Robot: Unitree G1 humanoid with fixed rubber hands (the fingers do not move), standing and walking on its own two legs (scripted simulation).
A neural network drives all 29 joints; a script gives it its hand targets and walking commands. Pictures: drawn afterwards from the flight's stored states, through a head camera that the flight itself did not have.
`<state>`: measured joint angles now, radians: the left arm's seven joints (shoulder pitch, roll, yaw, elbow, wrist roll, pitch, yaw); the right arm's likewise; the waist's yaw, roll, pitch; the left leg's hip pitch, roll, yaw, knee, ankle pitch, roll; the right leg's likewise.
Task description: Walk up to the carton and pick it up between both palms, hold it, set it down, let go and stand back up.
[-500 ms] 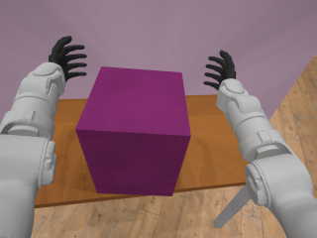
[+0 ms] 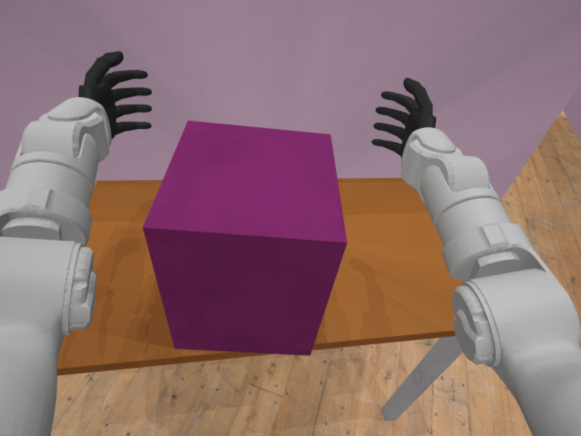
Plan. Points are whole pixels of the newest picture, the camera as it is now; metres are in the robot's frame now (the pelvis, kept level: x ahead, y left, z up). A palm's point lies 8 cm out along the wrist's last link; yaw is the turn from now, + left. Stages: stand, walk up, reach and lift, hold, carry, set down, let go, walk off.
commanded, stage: set down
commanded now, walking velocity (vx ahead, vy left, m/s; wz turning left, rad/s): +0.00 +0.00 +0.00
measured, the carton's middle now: (251, 243) +0.43 +0.03 +0.04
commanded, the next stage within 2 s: none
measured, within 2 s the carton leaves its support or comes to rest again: neither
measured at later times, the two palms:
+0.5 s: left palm (91, 188) +0.41 +0.23 +0.17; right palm (410, 210) +0.36 -0.17 +0.17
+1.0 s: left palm (84, 253) +0.35 +0.24 +0.12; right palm (407, 269) +0.31 -0.17 +0.12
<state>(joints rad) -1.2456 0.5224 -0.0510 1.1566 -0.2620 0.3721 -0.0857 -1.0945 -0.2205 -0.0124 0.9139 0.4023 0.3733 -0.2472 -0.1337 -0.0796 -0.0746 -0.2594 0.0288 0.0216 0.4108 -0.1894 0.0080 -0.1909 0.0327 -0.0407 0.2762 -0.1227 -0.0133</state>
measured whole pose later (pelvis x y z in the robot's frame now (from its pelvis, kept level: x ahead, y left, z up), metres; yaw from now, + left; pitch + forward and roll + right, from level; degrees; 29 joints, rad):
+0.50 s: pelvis -0.02 +0.01 +0.00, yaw +0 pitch -4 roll -2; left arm -0.87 0.43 0.06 0.79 -0.17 0.42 -0.08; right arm -0.72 -0.16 -0.06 0.60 0.32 0.35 -0.24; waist -0.08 -0.08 0.01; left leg -0.17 0.02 0.04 0.42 -0.19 0.02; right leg -0.11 0.02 -0.03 0.30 -0.12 0.00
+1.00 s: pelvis -0.02 +0.02 +0.00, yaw -1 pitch -6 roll -2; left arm -0.52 0.35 0.11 0.48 -0.14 0.39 -0.10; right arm -0.36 -0.09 -0.06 0.29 0.23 0.32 -0.23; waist -0.03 -0.06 0.06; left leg -0.11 0.01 0.05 0.41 -0.19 0.03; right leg -0.07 0.01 -0.02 0.31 -0.13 0.01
